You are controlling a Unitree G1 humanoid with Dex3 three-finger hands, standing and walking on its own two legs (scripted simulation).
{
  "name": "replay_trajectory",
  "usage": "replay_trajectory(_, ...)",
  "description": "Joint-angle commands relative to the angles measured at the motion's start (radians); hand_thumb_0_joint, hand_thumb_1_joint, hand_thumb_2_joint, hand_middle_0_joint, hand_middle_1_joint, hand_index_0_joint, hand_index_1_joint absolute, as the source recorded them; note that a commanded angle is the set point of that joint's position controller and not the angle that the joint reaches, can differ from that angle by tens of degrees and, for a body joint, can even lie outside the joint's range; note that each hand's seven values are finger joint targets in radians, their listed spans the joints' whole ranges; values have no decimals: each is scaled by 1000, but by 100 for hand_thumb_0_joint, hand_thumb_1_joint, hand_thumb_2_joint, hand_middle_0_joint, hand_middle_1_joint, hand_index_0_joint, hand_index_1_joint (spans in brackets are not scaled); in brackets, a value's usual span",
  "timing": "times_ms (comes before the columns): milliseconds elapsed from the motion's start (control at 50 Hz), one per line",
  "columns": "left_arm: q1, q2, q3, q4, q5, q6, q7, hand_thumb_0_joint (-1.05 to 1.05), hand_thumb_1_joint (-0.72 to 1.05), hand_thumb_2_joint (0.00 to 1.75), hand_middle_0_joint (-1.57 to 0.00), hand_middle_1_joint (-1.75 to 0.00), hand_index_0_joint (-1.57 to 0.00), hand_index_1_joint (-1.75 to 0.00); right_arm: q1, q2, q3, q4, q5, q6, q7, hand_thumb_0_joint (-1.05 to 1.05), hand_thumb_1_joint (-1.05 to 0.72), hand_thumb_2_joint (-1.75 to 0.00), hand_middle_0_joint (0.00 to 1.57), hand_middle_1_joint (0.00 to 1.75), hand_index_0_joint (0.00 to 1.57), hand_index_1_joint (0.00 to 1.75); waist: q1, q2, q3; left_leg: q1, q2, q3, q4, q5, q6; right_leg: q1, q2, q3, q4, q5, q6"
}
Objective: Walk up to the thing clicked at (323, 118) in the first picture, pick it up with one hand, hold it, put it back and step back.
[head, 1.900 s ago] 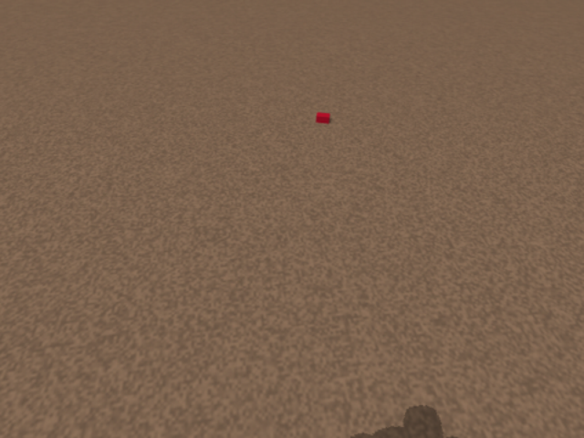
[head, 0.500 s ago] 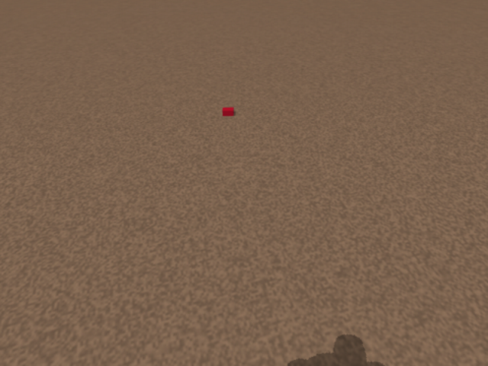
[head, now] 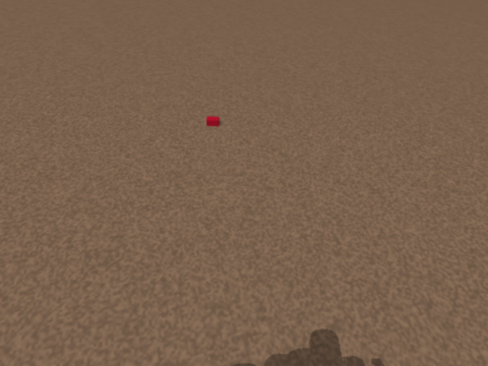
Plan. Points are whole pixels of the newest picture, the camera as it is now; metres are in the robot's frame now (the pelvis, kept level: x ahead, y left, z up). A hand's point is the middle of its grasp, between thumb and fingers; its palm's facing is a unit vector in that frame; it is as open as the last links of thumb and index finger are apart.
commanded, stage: walk up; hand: left
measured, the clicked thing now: (212, 121) +1.89 +0.33 -0.73
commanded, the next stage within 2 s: none
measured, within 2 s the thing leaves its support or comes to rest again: neither
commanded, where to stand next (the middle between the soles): +1.46 +0.12 m, yaw -5 degrees
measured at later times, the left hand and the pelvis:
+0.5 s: hand (157, 233) +0.45 +0.24 -0.10, palm faces -0.08 -0.91 -0.41, open 7.4 cm; pelvis +0.30 -0.03 +0.00, yaw -4 degrees
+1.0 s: hand (152, 189) +0.62 +0.30 -0.14, palm faces -0.07 -0.92 -0.37, open 7.4 cm; pelvis +0.57 +0.02 +0.01, yaw -3 degrees
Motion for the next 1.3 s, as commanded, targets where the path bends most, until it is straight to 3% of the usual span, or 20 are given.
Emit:
replay_trajectory(0, -34, 154, 24, -136, -33, -32, 38, 0, 90, 90, -20, -30, -20, -30, 290, -385, -116, -32, 15, -45, -52, 0, -90, -90, 20, 30, 20, 30, -177, 359, -143, 689, 324, -738, -367, -564, 205, -768, 131, 61, 756, -31, -72)
replay_trajectory(20, -85, 221, 20, -125, -17, -36, 48, 0, 90, 90, -20, -30, -20, -30, 198, -370, -121, -59, 40, -43, -52, 0, -90, -90, 20, 30, 20, 30, -148, 201, -109, 565, 350, -743, -392, -614, 254, -762, 39, 170, 827, 9, -88)
replay_trajectory(120, -60, 205, 34, -74, -25, -19, 6, 0, 90, 90, -20, -30, -20, -30, 67, -230, -52, -95, 34, -61, -62, 0, -90, -90, 20, 30, 20, 30, -51, 128, 15, 287, 183, -190, -362, -235, 183, -605, -81, 119, 557, 189, -32)
replay_trajectory(180, -144, 186, 34, -112, -16, -12, -14, 0, 90, 90, -20, -30, -20, -30, 51, -252, -51, -114, 27, -71, -57, 0, -90, -90, 20, 30, 20, 30, -46, 138, 84, 231, 204, -138, -403, -259, 233, -602, -118, 57, 348, 207, -12)
replay_trajectory(300, -233, 166, 43, -114, -13, -17, -25, 0, 90, 90, -20, -30, -20, -30, 84, -252, -47, -118, 31, -66, -52, 0, -90, -90, 20, 30, 20, 30, -48, 94, 24, 238, 145, -27, -310, -134, 173, -402, -57, -26, 112, 418, -45)
replay_trajectory(380, -30, 214, 75, -48, -7, -26, -2, 0, 90, 90, -20, -30, -20, -30, 124, -201, -24, -122, 26, -50, -64, 0, -90, -90, 20, 30, 20, 30, 65, -80, -97, 147, 49, 70, 164, 80, 106, 3, 3, -56, 44, 290, -87)
replay_trajectory(400, 108, 304, 108, -32, 1, -33, 14, 0, 90, 90, -20, -30, -20, -30, 176, -149, -5, -133, 26, -51, -63, 0, -90, -90, 20, 30, 20, 30, 116, -266, -195, -21, -36, 84, 475, -91, 70, 189, -176, 216, -21, 78, -127)
replay_trajectory(420, 139, 392, 117, -39, -21, -37, 24, 0, 90, 90, -20, -30, -20, -30, 187, -171, -10, -141, 41, -50, -66, 0, -90, -90, 20, 30, 20, 30, 106, -344, -216, -234, -129, -9, 660, -409, 31, 280, -417, 739, -219, 40, -229)
replay_trajectory(440, 65, 376, 109, -67, -30, -36, 29, 0, 90, 90, -20, -30, -20, -30, 125, -239, -22, -113, 32, -38, -78, 0, -90, -90, 20, 30, 20, 30, 95, -164, -144, -252, -61, -124, 732, -407, 27, 140, -434, 755, -245, -30, -275)
replay_trajectory(540, -105, 239, 66, -114, -22, -52, 38, 0, 90, 90, -20, -30, -20, -30, 161, -188, -20, -58, 32, -13, -54, 0, -90, -90, 20, 30, 20, 30, -30, -144, 13, -108, 11, -126, 523, -156, 16, -207, -226, 219, -257, 272, -201)
replay_trajectory(760, -52, 274, 72, -122, -9, -56, 34, 0, 90, 90, -20, -30, -20, -30, -79, -148, -35, -126, 13, -19, -1, 0, -90, -90, 20, 30, 20, 30, 6, -98, 34, 54, 2, -4, 25, 26, 5, -232, -225, 49, -214, 256, -193)
replay_trajectory(820, -71, 263, 63, -131, -7, -43, 42, 0, 90, 90, -20, -30, -20, -30, 103, -201, -59, -70, 6, -26, -15, 0, -90, -90, 20, 30, 20, 30, -102, 19, -55, 313, -59, 25, -55, -80, 56, -236, -181, -13, 116, 519, -150)
replay_trajectory(840, -31, 200, 38, -134, -13, -37, 47, 0, 90, 90, -20, -30, -20, -30, 249, -263, -82, -30, -11, -33, -31, 0, -90, -90, 20, 30, 20, 30, -160, 166, -134, 511, -3, -86, -88, -206, 113, -380, -116, -58, 431, 485, -110)
replay_trajectory(860, 7, 133, 21, -160, -36, -37, 47, 0, 90, 90, -20, -30, -20, -30, 281, -362, -106, -55, -6, -37, -45, 0, -90, -90, 20, 30, 20, 30, -166, 384, -163, 697, 261, -586, -217, -295, 221, -710, 63, -62, 715, 95, -52)
replay_trajectory(880, -34, 209, 32, -141, -28, -35, 62, 0, 90, 90, -20, -30, -20, -30, 261, -362, -110, -67, 35, -36, -52, 0, -90, -90, 20, 30, 20, 30, -161, 249, -187, 669, 327, -703, -286, -302, 288, -749, 21, 60, 770, -52, -78)
replay_trajectory(980, 13, 200, 24, -78, -31, -21, 39, 0, 90, 90, -20, -30, -20, -30, 78, -215, -38, -117, 46, -48, -71, 0, -90, -90, 20, 30, 20, 30, -31, 142, -23, 316, 164, -198, -262, 106, 192, -577, -92, 84, 600, 139, -52)
replay_trajectory(1080, -103, 165, 25, -129, -13, -16, 14, 0, 90, 90, -20, -30, -20, -30, 104, -243, -44, -144, 32, -56, -69, 0, -90, -90, 20, 30, 20, 30, -58, 134, 24, 327, 188, -154, -281, 134, 253, -582, -108, 19, 293, 207, -24)
replay_trajectory(1220, -43, 179, 59, -88, -6, -21, 13, 0, 90, 90, -20, -30, -20, -30, 54, -214, -27, -178, 34, -33, -66, 0, -90, -90, 20, 30, 20, 30, 24, 52, 9, 57, 82, -45, -66, -114, 149, -125, -10, -51, 95, 345, -60)
replay_trajectory(1240, 47, 219, 78, -69, -4, -31, 24, 0, 90, 90, -20, -30, -20, -30, 80, -175, -11, -179, 28, -32, -65, 0, -90, -90, 20, 30, 20, 30, 70, -64, -46, -15, 28, -7, 151, -95, 121, 34, -24, 0, 54, 232, -84)
replay_trajectory(1280, 164, 372, 106, -70, -12, -44, 45, 0, 90, 90, -20, -30, -20, -30, 120, -181, -9, -185, 33, -24, -70, 0, -90, -90, 20, 30, 20, 30, 100, -271, -114, -243, -147, -48, 612, -451, 42, 125, -433, 761, -269, -75, -233)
